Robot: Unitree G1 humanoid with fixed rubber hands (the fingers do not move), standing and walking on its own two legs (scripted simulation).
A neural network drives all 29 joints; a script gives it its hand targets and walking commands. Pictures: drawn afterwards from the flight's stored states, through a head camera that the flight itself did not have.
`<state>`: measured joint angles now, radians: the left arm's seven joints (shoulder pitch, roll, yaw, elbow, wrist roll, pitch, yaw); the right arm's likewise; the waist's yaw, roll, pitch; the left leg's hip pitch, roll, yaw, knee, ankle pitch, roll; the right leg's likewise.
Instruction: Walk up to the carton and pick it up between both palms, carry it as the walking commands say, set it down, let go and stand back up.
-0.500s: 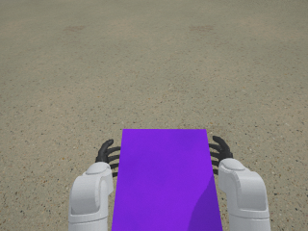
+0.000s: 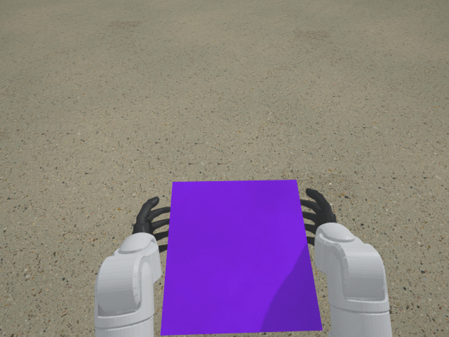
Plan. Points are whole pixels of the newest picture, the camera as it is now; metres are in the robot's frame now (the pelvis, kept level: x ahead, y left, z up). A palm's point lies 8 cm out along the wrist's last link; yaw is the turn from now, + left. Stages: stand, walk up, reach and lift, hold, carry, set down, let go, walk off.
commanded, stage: carry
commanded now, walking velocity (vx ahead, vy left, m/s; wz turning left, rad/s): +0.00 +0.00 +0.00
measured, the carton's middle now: (234, 263) +0.28 +0.01 +0.00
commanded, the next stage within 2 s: none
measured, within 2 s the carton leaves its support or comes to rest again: neither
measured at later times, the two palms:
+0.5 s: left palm (121, 259) +0.24 +0.17 +0.10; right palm (317, 254) +0.24 -0.11 +0.11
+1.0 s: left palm (154, 239) +0.27 +0.13 +0.10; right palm (342, 240) +0.26 -0.15 +0.11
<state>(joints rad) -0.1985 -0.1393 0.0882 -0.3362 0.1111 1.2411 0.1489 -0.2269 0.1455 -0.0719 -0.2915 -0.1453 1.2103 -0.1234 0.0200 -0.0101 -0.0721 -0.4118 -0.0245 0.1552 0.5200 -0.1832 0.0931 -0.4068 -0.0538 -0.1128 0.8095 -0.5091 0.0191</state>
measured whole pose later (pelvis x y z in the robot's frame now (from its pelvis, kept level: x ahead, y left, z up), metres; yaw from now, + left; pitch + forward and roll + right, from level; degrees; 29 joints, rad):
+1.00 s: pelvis +0.00 +0.01 +0.01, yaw -4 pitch +3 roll +0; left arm -0.20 -0.14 0.07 -0.24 0.12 1.27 0.16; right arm -0.22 0.14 -0.10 -0.22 -0.14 1.24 -0.13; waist 0.02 -0.01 -0.15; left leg -0.35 0.04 0.15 0.49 -0.28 -0.01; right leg -0.25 0.00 -0.08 0.44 -0.25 -0.04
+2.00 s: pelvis +0.47 -0.19 +0.01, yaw -40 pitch +4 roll -2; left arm -0.27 -0.15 0.07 -0.33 0.15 1.26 0.16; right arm -0.26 0.15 -0.09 -0.33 -0.12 1.23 -0.18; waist -0.02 0.00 -0.04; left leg -0.02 0.20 0.39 0.37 -0.37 -0.10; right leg -0.50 -0.02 -0.17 0.59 -0.21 -0.06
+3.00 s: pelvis +0.83 -0.72 +0.00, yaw -70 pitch +4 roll -1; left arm -0.29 -0.16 0.07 -0.20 0.14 1.25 0.22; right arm -0.30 0.16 -0.14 -0.20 -0.13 1.23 -0.21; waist 0.03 0.01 0.00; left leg -0.45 0.16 0.05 1.14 -0.45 -0.09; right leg -0.33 0.08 -0.13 0.47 -0.22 -0.12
